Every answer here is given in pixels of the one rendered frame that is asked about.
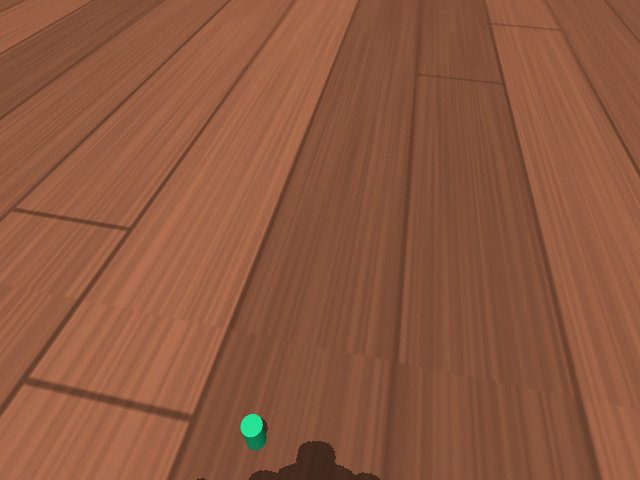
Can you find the can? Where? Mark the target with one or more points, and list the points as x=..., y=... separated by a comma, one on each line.
x=253, y=431

